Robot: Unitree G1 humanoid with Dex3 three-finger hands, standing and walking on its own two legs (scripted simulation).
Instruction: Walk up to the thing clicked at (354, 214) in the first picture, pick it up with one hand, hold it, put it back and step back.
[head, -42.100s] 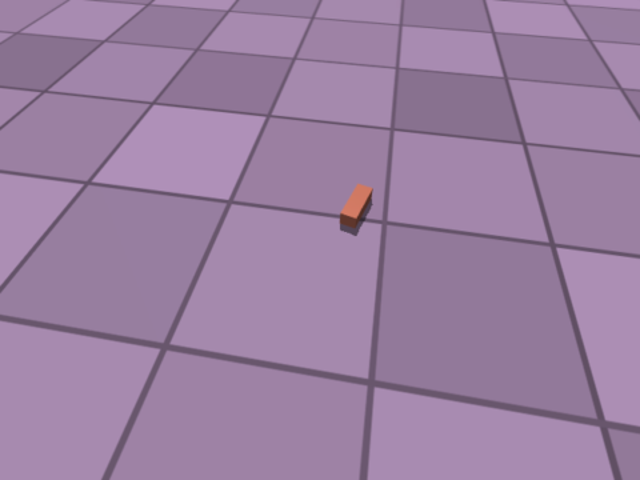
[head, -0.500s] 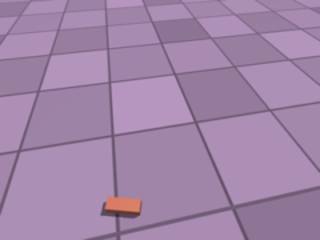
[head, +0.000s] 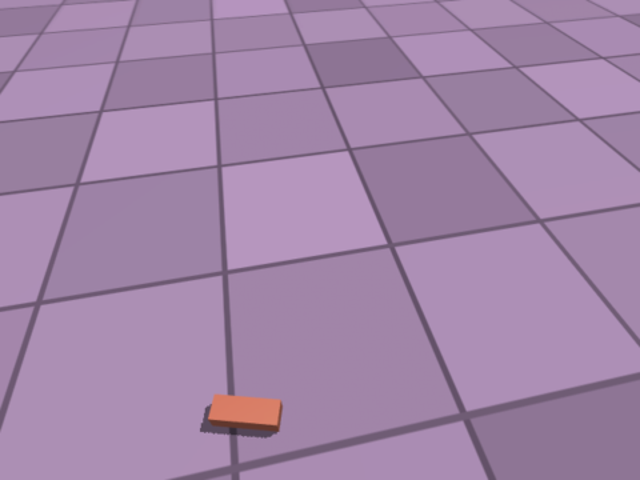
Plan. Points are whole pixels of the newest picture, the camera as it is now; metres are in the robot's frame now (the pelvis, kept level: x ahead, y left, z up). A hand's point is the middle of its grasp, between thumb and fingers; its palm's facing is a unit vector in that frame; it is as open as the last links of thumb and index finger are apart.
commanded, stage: stand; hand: left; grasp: from above
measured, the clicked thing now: (246, 412) +0.43 +0.23 -0.75
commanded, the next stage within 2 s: step back in 0.48 s
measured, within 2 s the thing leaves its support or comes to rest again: neither
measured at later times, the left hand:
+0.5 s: hand out of the picture +0.07 +0.25 -0.15, palm faces +0.03 -0.94 -0.34, open 7.4 cm
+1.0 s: hand out of the picture +0.04 +0.34 -0.18, palm faces -0.02 -0.94 -0.33, open 7.4 cm
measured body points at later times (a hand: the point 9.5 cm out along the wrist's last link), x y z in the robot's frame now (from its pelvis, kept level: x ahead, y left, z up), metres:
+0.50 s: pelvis +0.00 -0.01 +0.00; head +0.00 -0.02 +0.45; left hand +0.07 +0.29 -0.13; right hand +0.07 -0.30 -0.14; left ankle -0.01 +0.14 -0.75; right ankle +0.01 -0.10 -0.75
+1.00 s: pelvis -0.09 +0.08 -0.01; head -0.01 +0.12 +0.43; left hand +0.04 +0.39 -0.16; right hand -0.03 -0.23 -0.12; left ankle -0.09 +0.16 -0.75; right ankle -0.12 -0.07 -0.66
